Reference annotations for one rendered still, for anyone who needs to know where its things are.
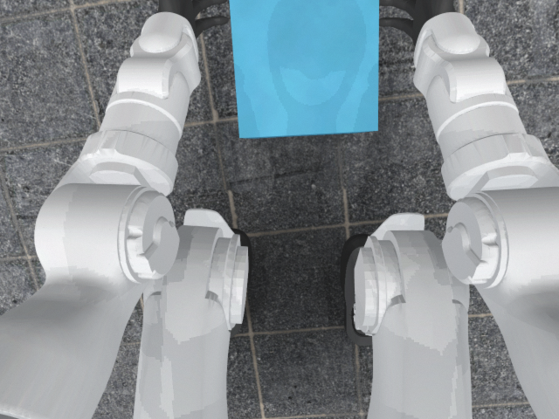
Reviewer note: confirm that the robot right hand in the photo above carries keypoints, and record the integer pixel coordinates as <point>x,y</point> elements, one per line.
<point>420,10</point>

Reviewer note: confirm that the right robot thigh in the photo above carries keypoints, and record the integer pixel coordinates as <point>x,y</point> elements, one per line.
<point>421,360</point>

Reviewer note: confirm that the robot right upper arm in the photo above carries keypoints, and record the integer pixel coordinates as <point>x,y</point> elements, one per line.
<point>506,243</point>

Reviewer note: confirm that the robot left hand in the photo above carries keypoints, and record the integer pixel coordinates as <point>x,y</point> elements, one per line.
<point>190,9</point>

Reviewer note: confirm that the carton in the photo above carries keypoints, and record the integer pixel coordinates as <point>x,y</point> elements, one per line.
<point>305,67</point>

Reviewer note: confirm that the robot thigh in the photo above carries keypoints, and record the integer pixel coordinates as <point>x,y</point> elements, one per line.
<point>421,360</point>
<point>185,331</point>

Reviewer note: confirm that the robot right forearm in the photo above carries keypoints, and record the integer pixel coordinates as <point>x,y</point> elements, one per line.
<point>474,118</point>

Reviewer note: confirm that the robot left forearm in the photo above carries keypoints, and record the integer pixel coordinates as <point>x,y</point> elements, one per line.
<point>144,120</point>

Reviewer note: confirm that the left robot thigh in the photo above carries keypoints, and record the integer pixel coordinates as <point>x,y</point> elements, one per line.
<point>185,331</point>

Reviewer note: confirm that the robot left upper arm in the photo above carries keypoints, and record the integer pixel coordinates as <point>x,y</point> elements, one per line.
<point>100,245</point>

